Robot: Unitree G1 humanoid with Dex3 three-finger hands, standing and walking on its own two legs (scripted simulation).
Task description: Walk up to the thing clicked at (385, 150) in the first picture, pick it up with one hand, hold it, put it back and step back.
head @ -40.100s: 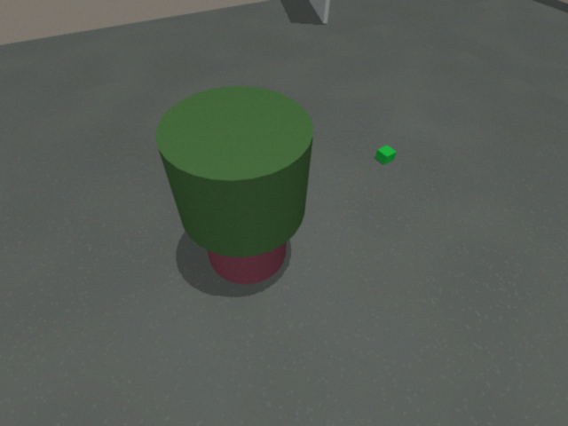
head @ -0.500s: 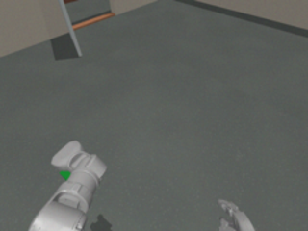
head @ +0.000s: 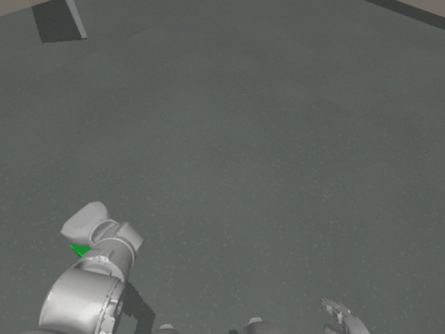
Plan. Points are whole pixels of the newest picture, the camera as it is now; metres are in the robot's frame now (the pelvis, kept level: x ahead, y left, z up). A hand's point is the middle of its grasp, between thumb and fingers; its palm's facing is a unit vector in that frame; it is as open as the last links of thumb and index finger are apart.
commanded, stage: crouch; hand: left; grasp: from above
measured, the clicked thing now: (101, 247) +0.32 +0.24 -0.13
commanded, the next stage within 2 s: lower in 1.56 s
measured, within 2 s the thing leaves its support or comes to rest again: neither
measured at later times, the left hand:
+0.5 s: hand (131, 248) +0.38 +0.23 -0.34, palm faces -0.19 -0.34 -0.92, open 9.8 cm
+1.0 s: hand (140, 255) +0.40 +0.24 -0.48, palm faces -0.23 -0.34 -0.91, open 9.8 cm
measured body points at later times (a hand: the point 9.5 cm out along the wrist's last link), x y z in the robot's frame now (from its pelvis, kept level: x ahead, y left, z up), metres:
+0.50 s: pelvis -0.07 +0.00 -0.22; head +0.13 +0.01 +0.19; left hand +0.39 +0.25 -0.28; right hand -0.04 -0.26 -0.35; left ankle +0.01 +0.14 -0.70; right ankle +0.01 -0.13 -0.70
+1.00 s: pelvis -0.08 +0.01 -0.35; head +0.15 +0.01 +0.03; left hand +0.41 +0.25 -0.43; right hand -0.09 -0.26 -0.48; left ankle +0.01 +0.14 -0.70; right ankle +0.01 -0.13 -0.70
